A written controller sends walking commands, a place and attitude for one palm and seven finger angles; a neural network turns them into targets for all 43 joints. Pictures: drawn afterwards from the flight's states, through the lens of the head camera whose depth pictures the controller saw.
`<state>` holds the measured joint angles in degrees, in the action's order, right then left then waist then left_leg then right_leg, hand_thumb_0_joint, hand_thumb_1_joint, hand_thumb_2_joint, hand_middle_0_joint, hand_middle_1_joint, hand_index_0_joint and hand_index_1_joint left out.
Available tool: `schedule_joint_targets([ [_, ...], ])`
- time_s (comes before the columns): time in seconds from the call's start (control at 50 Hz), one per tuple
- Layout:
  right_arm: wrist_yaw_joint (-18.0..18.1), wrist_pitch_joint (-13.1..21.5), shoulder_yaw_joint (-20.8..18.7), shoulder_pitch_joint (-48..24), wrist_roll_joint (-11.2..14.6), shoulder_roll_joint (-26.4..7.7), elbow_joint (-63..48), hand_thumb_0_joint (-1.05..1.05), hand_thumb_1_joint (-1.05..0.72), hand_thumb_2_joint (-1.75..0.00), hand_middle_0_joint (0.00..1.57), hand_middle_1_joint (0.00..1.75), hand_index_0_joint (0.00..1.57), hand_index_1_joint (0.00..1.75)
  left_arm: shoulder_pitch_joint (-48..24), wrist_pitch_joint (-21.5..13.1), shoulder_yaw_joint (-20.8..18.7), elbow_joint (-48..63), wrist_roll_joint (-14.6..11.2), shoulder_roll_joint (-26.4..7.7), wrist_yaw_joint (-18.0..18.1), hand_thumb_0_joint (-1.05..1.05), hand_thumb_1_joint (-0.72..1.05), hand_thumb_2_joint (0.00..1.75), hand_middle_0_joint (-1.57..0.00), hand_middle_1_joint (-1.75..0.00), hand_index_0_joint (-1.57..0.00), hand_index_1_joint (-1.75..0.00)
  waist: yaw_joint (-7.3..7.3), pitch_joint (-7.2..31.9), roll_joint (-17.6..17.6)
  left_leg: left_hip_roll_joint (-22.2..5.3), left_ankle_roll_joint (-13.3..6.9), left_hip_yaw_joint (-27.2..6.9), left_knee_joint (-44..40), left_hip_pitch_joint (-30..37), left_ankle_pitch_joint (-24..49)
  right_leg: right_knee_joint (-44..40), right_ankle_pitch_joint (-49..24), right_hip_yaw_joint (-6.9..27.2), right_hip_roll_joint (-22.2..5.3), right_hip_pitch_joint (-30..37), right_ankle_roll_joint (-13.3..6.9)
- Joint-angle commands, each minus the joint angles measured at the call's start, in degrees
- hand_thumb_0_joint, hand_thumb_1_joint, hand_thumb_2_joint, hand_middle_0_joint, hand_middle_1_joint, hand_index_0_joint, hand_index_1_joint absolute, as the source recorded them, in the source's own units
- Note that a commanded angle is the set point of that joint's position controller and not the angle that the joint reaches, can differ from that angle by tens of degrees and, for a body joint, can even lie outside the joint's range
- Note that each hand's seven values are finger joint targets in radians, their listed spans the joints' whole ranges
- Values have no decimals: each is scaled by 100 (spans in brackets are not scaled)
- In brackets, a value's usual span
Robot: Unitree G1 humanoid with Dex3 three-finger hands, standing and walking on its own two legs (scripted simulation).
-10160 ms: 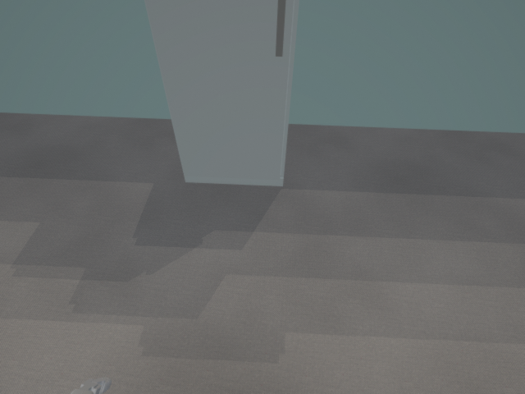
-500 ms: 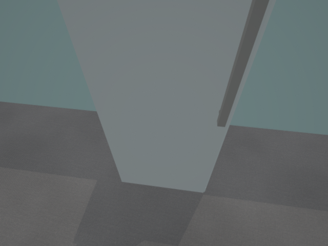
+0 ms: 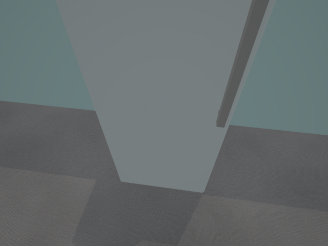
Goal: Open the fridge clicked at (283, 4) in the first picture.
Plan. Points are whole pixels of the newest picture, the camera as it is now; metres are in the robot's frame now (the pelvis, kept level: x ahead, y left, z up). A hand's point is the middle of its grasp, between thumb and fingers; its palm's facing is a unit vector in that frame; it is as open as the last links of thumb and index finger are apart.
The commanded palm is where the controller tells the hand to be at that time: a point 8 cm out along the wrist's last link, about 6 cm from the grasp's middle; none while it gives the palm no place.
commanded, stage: raise the hand to about handle height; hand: right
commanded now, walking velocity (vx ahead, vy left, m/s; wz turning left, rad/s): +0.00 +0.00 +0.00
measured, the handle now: (238, 59) +0.51 -0.16 +0.21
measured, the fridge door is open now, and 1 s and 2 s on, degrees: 0 0 0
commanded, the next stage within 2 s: none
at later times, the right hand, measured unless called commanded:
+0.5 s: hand (247, 243) +0.15 -0.17 -0.03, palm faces +0.14 +0.99 +0.00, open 8.6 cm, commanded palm +0.13 -0.24 -0.01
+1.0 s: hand (281, 206) +0.21 -0.22 +0.06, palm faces +0.13 +0.99 -0.06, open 11.7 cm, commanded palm +0.17 -0.27 +0.07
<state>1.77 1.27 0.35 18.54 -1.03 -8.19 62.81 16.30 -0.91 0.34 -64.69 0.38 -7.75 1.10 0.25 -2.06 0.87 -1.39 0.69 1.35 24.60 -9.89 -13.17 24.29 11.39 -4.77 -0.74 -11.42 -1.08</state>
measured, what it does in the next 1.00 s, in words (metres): stands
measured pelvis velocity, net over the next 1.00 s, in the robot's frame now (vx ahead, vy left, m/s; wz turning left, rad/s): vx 0.00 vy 0.01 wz -0.05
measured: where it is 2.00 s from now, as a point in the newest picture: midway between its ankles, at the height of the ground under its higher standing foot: outside the picture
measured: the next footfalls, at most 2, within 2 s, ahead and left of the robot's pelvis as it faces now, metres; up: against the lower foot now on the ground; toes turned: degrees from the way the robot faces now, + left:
none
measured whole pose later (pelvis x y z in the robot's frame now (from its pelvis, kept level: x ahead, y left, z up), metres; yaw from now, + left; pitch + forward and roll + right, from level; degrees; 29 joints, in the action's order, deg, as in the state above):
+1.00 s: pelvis +0.00 +0.01 -0.03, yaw -3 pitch +4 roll +1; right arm -16.8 12.6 -17.4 20.7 20.0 -16.3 -4.1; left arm 17.8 -14.5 0.9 -35.2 -2.8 -14.9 4.5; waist 0.6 4.2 -2.1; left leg -0.7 -0.5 4.6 43.9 -25.4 -23.0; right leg 45.8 21.0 -0.9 -2.2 -29.3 -0.1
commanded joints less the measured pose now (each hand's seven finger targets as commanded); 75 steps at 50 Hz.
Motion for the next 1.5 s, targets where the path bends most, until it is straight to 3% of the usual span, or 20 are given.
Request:
schedule_joint_targets([
  [0.0, 46, 49, -104, 408, 6, -554, -125, 0, -90, -90, 20, 30, 20, 30, 347, -78, -110, 136, 18, -573, 48, 0, 90, 90, -20, -30, -20, -30, 2, -198, -79, -458, -202, -453, -534, -326, 253, -595, -156, 613, -571, 21, 6],
  [0.04, 251, 91, -32, 560, -54, -625, 73, 0, -90, -90, 20, 30, 20, 30, -188, -113, -111, 529, -22, -805, -12, 0, 90, 90, -20, -30, -20, -30, 122, -363, -295, -660, -193, -576, -479, -443, 1124, 472, -580, 380, -643, -322, 126],
  [0.06, 228, 1302, -513, -3693, 1159, -1801, -8972, 0, -88, -89, 20, 32, 20, 32, -138, -883, -201, 2684, -311, -1713, 269, 0, 90, 90, -20, -30, -20, -30, -641, 2509, -1103, -24, -222, -58, 80, 27, 904, -97, -537, 350, 53, 1273, -10],
  [0.08, 589, 1061, -684, -1446, 725, -1603, -7669, 0, -85, -88, 20, 33, 20, 33, -577, -1437, -93, 2342, -303, -1263, 459, 0, 90, 90, -20, -30, -20, -30, -31, 2502, -1482, 122, -352, 153, 521, -65, 167, -180, -466, 304, -145, 1149, -20],
  [0.1, 651, 328, 318, 737, 747, 135, -5779, 0, -83, -87, 21, 34, 21, 34, -508, -1580, -93, 2130, -390, -932, 419, 0, 90, 90, -20, -30, -20, -30, -202, 1163, -914, 95, -238, 402, 514, -638, -63, -253, 169, 439, -215, 242, 24],
  [0.12, 613, 147, 590, 648, 945, 556, -6050, 0, -81, -86, 21, 36, 21, 36, -172, -1646, -173, 2307, -467, -1069, 399, 0, 90, 90, -20, -30, -20, -30, -211, 592, -568, 59, -167, 458, 446, -829, -314, -196, 713, 550, -166, -354, 88],
  [0.14, 602, 553, 481, -316, 1038, 77, -7233, 0, -78, -85, 21, 37, 21, 37, -505, -1781, -166, 2726, -476, -1309, 395, 0, 90, 90, -20, -30, -20, -30, -388, 21, -382, 79, -139, 427, 425, -1168, -701, -43, 1109, 684, -126, -535, 49],
  [0.18, 542, 1135, 17, 16, 978, -242, -7035, 0, -74, -83, 21, 40, 21, 40, -570, -1914, -277, 2940, -239, -1381, 404, 0, 90, 90, -20, -30, -20, -30, -364, 65, 345, 160, -124, 488, 638, -1744, -1342, 396, 1420, 721, -9, -972, 79],
  [0.24, -259, 2220, -378, 1317, 1188, 53, -5511, 0, -67, -80, 22, 45, 22, 45, -683, -1854, -411, 3263, -118, -1277, 118, 0, 90, 90, -20, -30, -20, -30, 98, -60, 1277, 170, -157, 514, 1259, -2557, -1935, 1308, 1343, 534, 90, -2098, 203],
  [0.3, -1310, 3266, -1040, 2125, 1455, -374, -5469, 0, -60, -77, 22, 50, 22, 50, -926, -1683, -599, 3815, -80, -1327, -163, 0, 90, 90, -20, -30, -20, -30, 398, 681, 830, 132, -267, 311, 2026, -2489, -1201, 2164, 804, 326, 182, -2610, 205],
  [0.32, -1451, 3122, -1482, 2410, 1429, -805, -5453, 0, -57, -76, 22, 51, 22, 51, -912, -1561, -647, 4015, -125, -1356, -209, 0, 90, 90, -20, -30, -20, -30, 620, 944, 271, 130, -321, 235, 2220, -2231, -779, 2195, 544, 270, 211, -2598, 177],
  [0.38, -1454, 2434, -1329, 1658, 1556, -894, -7236, 0, -50, -73, 23, 55, 23, 55, -1108, -1265, -540, 4629, -192, -1280, -98, 0, 90, 90, -20, -30, -20, -30, 507, 1610, -350, 98, -261, 121, 2275, -1937, -229, 2243, 317, 149, 221, -2346, 50],
  [0.48, -970, 2697, -1425, 284, 1571, -1097, -8902, 0, -39, -68, 24, 63, 24, 63, -580, -1197, -436, 4510, -113, -1149, 122, 0, 90, 90, -20, -30, -20, -30, -102, 1568, -636, 205, -168, 19, 2165, -2474, -113, 2612, 182, 463, 58, -2047, -43],
  [0.54, -1286, 3033, -1114, -462, 1610, -1134, -8836, 0, -32, -65, 24, 68, 24, 68, -480, -1360, -331, 4245, -119, -1245, 221, 0, 90, 90, -20, -30, -20, -30, -451, 1353, -603, 236, -158, -92, 2022, -2879, -659, 2798, 570, 608, 2, -2094, -67],
  [0.66, -2078, 1934, -1615, -133, 1935, -1614, -7746, 0, -18, -59, 25, 76, 25, 76, -631, -1540, -219, 4116, -296, -1344, 433, 0, 90, 90, -20, -30, -20, -30, -145, 1534, -248, 74, -85, -405, 1314, -2089, -1166, 2431, 693, 609, 37, -2102, -81],
  [0.76, -1878, 1308, -2365, 114, 2253, -1755, -7716, 0, -6, -54, 26, 84, 26, 84, -829, -1567, -162, 4097, -281, -1175, 455, 0, 90, 90, -20, -30, -20, -30, 252, 1649, -99, 21, -45, -191, 1246, -1316, -185, 1940, 45, 603, 46, -1787, -21],
  [0.84, -1739, 1466, -2340, 70, 2237, -1700, -7823, 0, 3, -50, 27, 90, 27, 90, -732, -1673, -180, 4046, -265, -1217, 399, 0, 90, 90, -20, -30, -20, -30, 250, 1522, 26, 110, -43, 14, 1287, -1236, 446, 1674, -271, 586, 48, -1490, -25],
  [1.0, -1909, 1353, -2392, -710, 2202, -2005, -7886, 0, 22, -42, 28, 102, 28, 102, -563, -1848, -162, 3957, -337, -1386, 449, 0, 90, 90, -20, -30, -20, -30, 153, 1308, -378, 164, -100, 162, 961, -1271, -46, 1213, -1, 550, 50, -947, -39],
  [1.24, -2156, 398, -2656, -2061, 2237, -2417, -7472, 0, 50, -30, 30, 120, 30, 120, -728, -1798, 11, 3943, -403, -1408, 543, 0, 90, 90, -20, -30, -20, -30, 245, 1074, -542, 248, -167, 306, 547, -703, 498, 626, -344, 625, 50, -260, -14],
  [1.48, -2365, -340, -3030, -3582, 2169, -3036, -7180, 0, 50, -30, 30, 120, 30, 120, -963, -1629, 171, 3935, -440, -1363, 616, 0, 90, 90, -20, -30, -20, -30, 273, 1204, -602, 260, -204, 299, 125, -346, 610, 232, -469, 701, 66, 323, -14],
])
